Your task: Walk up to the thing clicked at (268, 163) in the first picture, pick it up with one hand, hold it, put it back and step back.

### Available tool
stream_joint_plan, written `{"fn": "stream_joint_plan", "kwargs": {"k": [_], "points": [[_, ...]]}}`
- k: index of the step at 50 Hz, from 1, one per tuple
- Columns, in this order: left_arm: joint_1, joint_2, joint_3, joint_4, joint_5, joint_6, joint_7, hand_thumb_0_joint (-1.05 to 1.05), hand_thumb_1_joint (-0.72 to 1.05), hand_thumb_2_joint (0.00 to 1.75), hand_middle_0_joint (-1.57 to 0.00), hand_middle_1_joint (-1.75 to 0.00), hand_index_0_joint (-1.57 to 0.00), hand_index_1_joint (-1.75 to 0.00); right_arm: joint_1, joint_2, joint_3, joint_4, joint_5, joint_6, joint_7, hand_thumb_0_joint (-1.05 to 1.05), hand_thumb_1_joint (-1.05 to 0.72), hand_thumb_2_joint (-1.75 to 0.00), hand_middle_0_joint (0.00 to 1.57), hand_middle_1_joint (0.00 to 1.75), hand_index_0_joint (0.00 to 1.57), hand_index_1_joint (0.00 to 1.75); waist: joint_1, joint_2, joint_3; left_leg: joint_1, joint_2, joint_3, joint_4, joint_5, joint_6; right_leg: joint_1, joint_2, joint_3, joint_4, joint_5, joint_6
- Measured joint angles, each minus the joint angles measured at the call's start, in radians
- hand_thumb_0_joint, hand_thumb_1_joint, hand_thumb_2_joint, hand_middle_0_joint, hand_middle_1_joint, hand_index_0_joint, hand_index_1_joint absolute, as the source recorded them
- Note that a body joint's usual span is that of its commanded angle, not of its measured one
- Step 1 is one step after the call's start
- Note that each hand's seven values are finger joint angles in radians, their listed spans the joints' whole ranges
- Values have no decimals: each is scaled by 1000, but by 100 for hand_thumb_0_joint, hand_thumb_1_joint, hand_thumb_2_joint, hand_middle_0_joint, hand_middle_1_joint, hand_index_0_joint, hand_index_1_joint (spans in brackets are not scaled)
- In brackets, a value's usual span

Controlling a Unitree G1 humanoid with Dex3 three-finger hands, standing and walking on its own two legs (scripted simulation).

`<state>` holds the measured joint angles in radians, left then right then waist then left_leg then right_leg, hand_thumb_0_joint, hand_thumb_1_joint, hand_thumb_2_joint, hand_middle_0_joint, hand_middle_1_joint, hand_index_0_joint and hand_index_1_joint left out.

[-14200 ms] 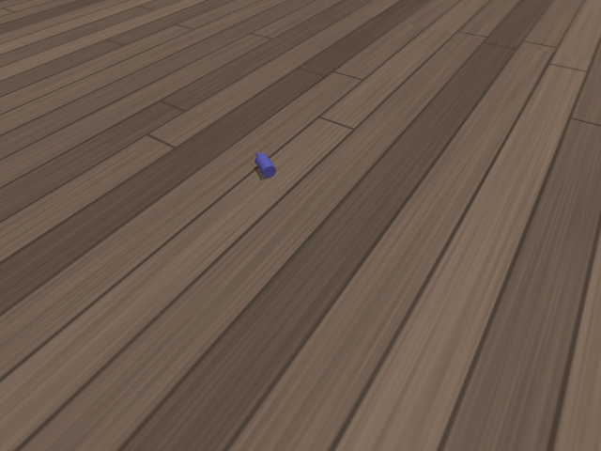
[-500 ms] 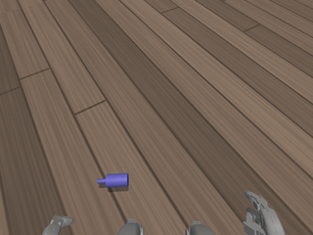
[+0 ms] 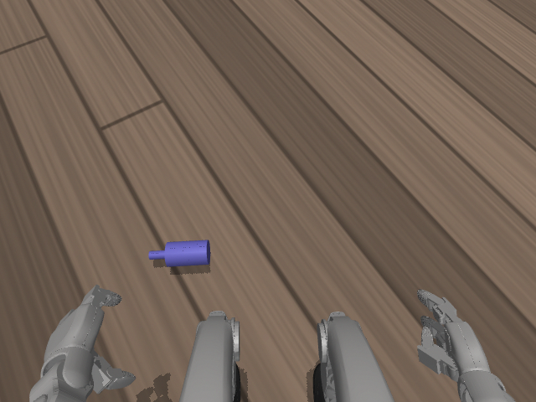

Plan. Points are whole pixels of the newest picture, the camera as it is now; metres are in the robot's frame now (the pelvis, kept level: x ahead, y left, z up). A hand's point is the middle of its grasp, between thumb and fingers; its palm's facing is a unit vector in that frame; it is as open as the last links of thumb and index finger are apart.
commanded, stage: rise first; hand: left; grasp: from above
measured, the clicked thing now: (179, 253) +0.48 +0.28 -0.53
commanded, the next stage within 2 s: none
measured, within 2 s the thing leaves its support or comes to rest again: neither
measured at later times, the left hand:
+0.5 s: hand (142, 286) +0.34 +0.30 -0.31, palm faces -0.49 -0.17 -0.86, open 14.0 cm
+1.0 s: hand (154, 269) +0.40 +0.30 -0.37, palm faces -0.47 -0.01 -0.88, open 14.1 cm
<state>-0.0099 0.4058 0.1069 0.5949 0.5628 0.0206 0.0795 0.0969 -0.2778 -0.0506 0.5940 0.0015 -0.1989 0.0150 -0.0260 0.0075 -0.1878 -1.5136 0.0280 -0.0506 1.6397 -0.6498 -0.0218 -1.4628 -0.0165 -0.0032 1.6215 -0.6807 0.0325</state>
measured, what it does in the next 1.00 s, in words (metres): lowers itself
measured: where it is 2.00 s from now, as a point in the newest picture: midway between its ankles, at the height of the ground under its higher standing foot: outside the picture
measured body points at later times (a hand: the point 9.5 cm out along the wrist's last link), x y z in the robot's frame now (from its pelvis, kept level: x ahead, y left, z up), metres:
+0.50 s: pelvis -0.06 +0.00 -0.17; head +0.16 +0.02 +0.23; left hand +0.36 +0.30 -0.26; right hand +0.02 -0.28 -0.30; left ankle +0.04 +0.13 -0.53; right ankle +0.03 -0.14 -0.53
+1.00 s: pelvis -0.05 +0.01 -0.22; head +0.18 +0.05 +0.16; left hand +0.42 +0.29 -0.32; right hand +0.01 -0.28 -0.34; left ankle +0.04 +0.13 -0.53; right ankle +0.03 -0.14 -0.53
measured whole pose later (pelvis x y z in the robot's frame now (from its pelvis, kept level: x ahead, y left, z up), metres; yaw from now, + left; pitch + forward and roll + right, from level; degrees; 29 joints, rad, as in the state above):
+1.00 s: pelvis -0.05 +0.01 -0.22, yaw -6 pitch +33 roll -8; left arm -0.83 0.76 0.14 1.32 1.28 -0.32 0.34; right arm 0.11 -0.26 0.00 0.75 -0.13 -0.01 0.11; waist -0.15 -0.02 -0.07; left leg -2.27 0.01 -0.15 2.35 -0.67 -0.02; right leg -2.18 0.03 -0.04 2.29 -0.70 0.05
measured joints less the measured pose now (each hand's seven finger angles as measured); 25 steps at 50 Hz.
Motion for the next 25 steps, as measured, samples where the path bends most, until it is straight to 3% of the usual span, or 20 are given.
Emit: {"fn": "stream_joint_plan", "kwargs": {"k": [13, 25], "points": [[-399, 136, 23, 255, 260, -168, 29, -1, -54, 100, -11, -105, -11, -106, -21, -8, -19, 102, -20, 57, 37, 1, -93, -90, 20, 30, 20, 30, 10, 8, 42, -406, 8, -38, 343, -14, -15, -406, 25, -12, 343, -14, -8], [-597, 233, 40, 444, 468, -266, 94, -1, -52, 103, -7, -104, -8, -105, 47, 6, -5, 154, -49, 142, 57, 1, -89, -89, 20, 30, 20, 30, -50, 6, 86, -599, 2, -68, 531, 2, -8, -581, 38, -24, 506, 8, 6]]}}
